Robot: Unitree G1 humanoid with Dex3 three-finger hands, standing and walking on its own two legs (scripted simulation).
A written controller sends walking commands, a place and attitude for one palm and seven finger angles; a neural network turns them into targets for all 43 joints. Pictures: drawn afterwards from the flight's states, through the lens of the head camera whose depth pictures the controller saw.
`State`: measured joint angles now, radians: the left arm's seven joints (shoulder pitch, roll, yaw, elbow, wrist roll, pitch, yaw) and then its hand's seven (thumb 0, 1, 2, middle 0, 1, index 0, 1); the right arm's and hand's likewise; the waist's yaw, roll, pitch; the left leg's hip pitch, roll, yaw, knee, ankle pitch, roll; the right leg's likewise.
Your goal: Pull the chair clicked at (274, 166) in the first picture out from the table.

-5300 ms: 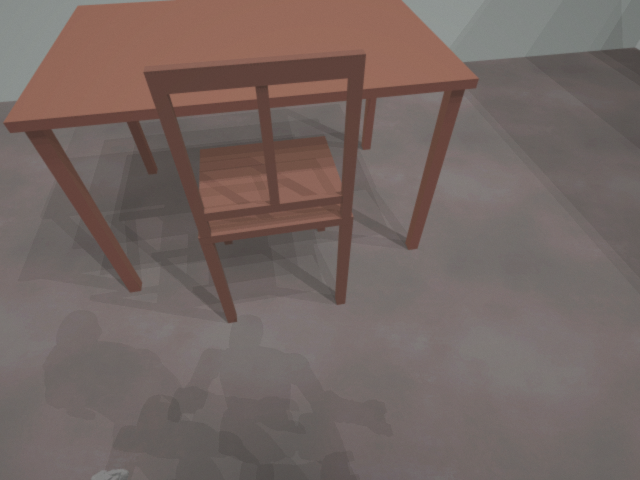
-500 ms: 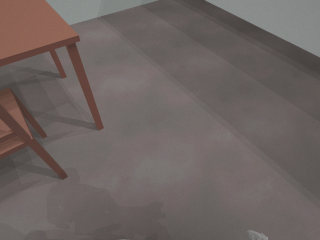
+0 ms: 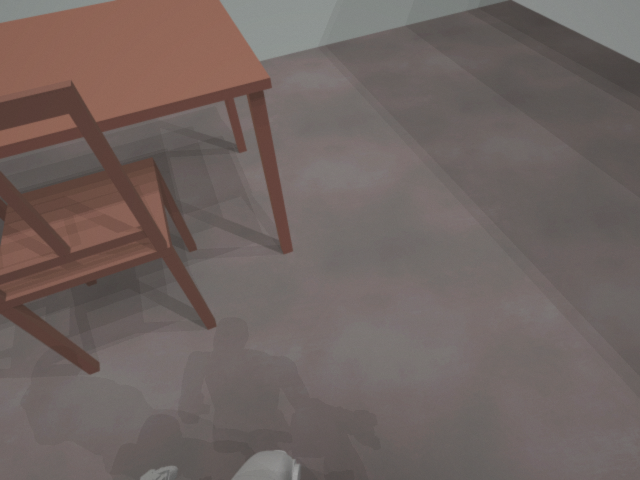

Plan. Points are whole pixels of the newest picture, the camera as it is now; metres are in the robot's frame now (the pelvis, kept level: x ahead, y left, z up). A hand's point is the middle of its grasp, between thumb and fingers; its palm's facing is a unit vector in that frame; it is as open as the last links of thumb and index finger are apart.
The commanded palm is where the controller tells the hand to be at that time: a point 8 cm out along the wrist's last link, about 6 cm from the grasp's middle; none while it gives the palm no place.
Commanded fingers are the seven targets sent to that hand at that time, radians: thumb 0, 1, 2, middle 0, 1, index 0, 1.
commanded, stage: turn to face it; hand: left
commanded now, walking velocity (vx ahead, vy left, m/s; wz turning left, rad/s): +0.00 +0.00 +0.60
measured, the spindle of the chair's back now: (19, 204) +0.60 +0.65 -0.06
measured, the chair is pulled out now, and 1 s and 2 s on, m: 0.00 0.00 0.00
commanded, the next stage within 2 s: take the last steps up to it in 0.64 s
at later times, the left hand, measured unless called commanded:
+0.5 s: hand out of the picture -0.01 +0.27 -0.17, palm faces +0.30 -0.92 -0.27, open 7.4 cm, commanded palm none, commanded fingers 0.00 0.90 0.90 -0.20 -0.30 -0.20 -0.30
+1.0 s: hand out of the picture -0.07 +0.19 -0.15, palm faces +0.46 -0.86 -0.22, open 7.3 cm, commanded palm none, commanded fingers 0.00 0.90 0.90 -0.20 -0.30 -0.20 -0.30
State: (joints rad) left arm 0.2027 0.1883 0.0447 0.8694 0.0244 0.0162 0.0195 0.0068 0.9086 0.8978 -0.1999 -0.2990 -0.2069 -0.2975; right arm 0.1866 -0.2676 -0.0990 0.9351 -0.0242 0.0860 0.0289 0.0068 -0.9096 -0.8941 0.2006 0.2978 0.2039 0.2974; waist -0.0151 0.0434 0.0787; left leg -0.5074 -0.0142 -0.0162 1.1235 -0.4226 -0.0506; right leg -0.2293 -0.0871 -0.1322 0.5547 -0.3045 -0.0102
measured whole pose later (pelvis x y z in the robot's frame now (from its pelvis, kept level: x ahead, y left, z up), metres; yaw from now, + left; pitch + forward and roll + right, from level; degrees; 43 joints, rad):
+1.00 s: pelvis +0.01 +0.02 +0.01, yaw +24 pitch -1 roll +2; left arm 0.33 0.16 0.04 1.02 0.04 -0.03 0.01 0.01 0.91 0.90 -0.20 -0.30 -0.21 -0.30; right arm 0.22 -0.22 -0.07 1.04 -0.03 0.06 0.03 0.01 -0.91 -0.89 0.20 0.30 0.20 0.30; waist 0.04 0.00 0.03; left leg -0.37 0.06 0.04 0.85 -0.38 -0.03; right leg -0.15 -0.09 -0.18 0.40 -0.24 -0.01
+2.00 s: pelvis +0.26 +0.18 -0.01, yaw +23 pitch -1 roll -1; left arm 0.34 0.17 0.06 1.11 0.02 -0.02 0.00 0.00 0.92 0.90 -0.20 -0.30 -0.20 -0.30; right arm 0.20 -0.17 -0.04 1.03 -0.03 -0.05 0.00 0.00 -0.92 -0.89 0.20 0.30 0.20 0.30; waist 0.03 -0.02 0.03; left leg -0.32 0.06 0.11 0.56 -0.20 0.02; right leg -0.18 -0.03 -0.13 0.60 -0.40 -0.02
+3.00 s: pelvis +0.27 +0.16 +0.01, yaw +23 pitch +1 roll +1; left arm 0.30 0.20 0.05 1.11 0.03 0.04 0.00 0.01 0.91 0.90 -0.20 -0.30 -0.20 -0.30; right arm 0.32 -0.13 -0.01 1.09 -0.03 0.01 -0.02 0.00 -0.91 -0.89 0.20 0.30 0.20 0.30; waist 0.02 -0.04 -0.02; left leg -0.12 0.01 -0.01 0.38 -0.27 -0.01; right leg -0.34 -0.02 -0.05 0.68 -0.33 0.00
